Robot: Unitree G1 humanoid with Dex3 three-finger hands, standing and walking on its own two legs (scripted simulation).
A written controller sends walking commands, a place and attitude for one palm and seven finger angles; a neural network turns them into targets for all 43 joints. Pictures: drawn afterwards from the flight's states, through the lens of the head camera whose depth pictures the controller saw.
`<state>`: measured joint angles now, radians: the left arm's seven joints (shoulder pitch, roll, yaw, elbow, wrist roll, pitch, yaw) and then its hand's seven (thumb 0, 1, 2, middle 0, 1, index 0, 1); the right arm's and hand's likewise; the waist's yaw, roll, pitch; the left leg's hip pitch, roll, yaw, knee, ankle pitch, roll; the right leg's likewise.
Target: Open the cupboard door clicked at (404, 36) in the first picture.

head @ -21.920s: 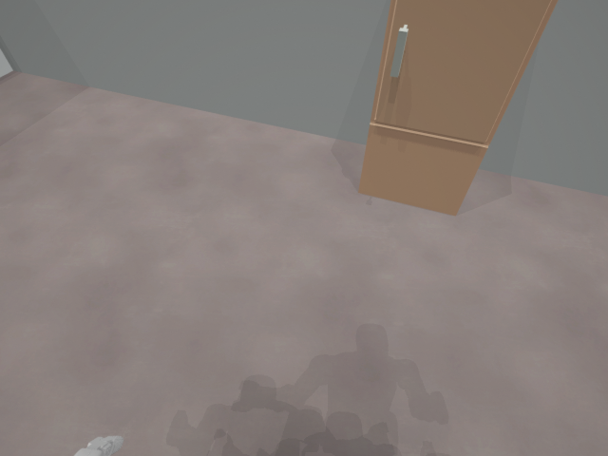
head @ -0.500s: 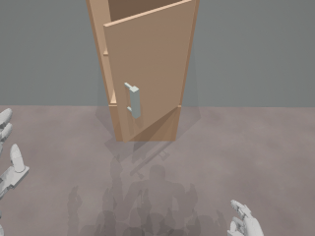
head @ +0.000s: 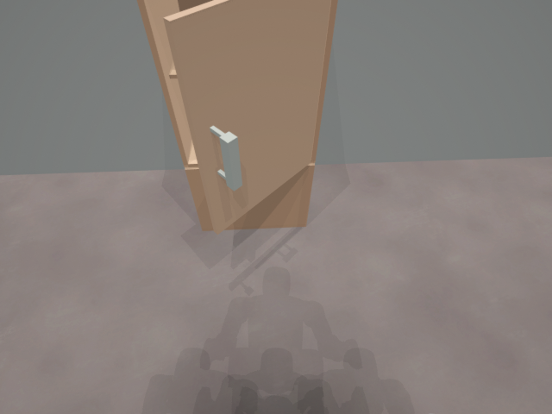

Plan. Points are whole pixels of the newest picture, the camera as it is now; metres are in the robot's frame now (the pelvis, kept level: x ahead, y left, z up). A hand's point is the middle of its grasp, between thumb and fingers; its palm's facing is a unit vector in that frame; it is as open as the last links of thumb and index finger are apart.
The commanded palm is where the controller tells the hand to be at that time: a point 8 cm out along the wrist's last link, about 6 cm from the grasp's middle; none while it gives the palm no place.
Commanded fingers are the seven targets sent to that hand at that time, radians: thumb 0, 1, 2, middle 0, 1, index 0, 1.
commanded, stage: let the arm hang, fingers relaxed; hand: left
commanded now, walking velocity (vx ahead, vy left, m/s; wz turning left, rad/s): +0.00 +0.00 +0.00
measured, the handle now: (225, 158) +0.63 +0.14 -0.05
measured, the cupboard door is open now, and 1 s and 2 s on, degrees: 43 43 43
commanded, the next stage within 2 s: look to check the result in 0.82 s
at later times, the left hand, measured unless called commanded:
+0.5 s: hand out of the picture +0.04 +0.21 -0.15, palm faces +0.03 -0.95 -0.32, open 7.3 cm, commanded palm none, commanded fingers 0.00 0.90 0.90 -0.20 -0.30 -0.20 -0.30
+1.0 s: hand out of the picture +0.09 +0.19 -0.15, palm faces +0.01 -0.95 -0.31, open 7.3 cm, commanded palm none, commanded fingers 0.00 0.90 0.90 -0.20 -0.30 -0.20 -0.30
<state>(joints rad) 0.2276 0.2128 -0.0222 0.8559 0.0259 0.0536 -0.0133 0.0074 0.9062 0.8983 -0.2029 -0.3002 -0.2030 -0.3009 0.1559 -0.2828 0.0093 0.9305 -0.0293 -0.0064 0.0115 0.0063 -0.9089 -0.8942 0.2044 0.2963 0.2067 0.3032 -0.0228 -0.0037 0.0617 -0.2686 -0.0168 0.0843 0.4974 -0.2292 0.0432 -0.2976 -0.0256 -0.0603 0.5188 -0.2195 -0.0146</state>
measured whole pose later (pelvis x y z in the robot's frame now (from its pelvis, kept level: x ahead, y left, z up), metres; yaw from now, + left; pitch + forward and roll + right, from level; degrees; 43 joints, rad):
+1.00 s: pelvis +0.03 -0.04 +0.01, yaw +1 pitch -1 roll +0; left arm 0.13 0.27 0.01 1.14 0.01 -0.02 0.01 0.00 0.90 0.90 -0.21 -0.30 -0.21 -0.30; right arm 0.18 -0.29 0.00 1.13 -0.02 0.00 -0.01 0.00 -0.91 -0.89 0.20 0.30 0.20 0.30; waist -0.01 0.03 0.04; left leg -0.11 0.03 0.05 0.31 -0.18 -0.02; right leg -0.13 0.04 -0.10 0.32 -0.17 -0.07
